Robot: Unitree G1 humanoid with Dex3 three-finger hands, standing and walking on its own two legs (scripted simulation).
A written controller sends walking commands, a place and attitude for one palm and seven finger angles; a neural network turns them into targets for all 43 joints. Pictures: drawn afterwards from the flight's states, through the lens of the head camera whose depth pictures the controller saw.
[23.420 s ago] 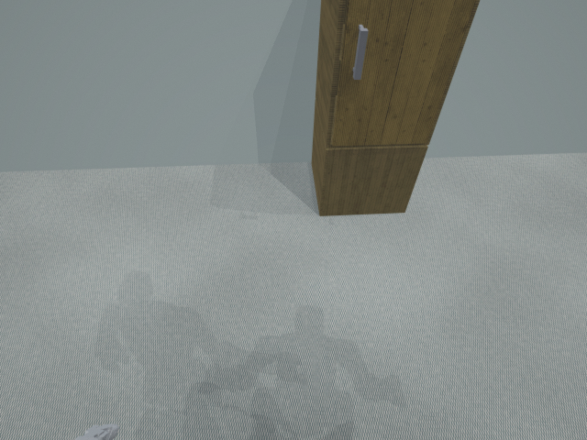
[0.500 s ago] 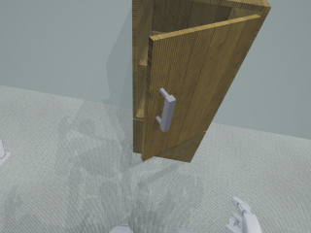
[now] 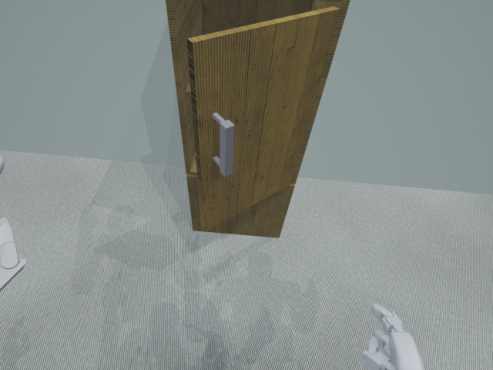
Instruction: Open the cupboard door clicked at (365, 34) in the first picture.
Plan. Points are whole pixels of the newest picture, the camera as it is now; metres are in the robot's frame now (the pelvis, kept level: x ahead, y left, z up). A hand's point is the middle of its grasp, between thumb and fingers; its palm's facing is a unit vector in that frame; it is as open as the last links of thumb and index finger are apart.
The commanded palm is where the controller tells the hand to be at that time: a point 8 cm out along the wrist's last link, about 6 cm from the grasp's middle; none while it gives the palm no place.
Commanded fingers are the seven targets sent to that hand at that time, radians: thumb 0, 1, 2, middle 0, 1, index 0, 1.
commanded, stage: stop stepping back and stand still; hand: left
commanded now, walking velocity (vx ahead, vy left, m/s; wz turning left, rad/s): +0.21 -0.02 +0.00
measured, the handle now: (221, 145) +0.57 +0.07 +0.02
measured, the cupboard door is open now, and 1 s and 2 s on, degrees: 40 40 40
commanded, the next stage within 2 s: let the arm hang, fingers relaxed in 0.50 s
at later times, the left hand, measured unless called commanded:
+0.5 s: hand out of the picture +0.14 +0.25 +0.17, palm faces +0.46 -0.75 -0.47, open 7.4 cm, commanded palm +0.08 +0.29 +0.18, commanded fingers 0.00 0.90 0.90 -0.20 -0.30 -0.20 -0.30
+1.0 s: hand out of the picture -0.05 +0.19 -0.17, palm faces +0.13 -0.97 -0.20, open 6.9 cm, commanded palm none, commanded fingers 0.00 0.90 0.90 -0.20 -0.30 -0.20 -0.30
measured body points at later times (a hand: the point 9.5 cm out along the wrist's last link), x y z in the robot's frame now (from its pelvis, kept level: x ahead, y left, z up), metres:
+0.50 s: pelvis -0.05 -0.02 -0.01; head -0.06 -0.02 +0.44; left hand +0.11 +0.29 +0.19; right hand +0.10 -0.23 -0.10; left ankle -0.03 +0.11 -0.71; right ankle -0.04 -0.09 -0.74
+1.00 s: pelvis -0.05 +0.00 +0.00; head -0.02 +0.01 +0.45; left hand -0.06 +0.24 -0.16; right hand +0.01 -0.23 -0.15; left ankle -0.04 +0.12 -0.74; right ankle -0.03 -0.09 -0.74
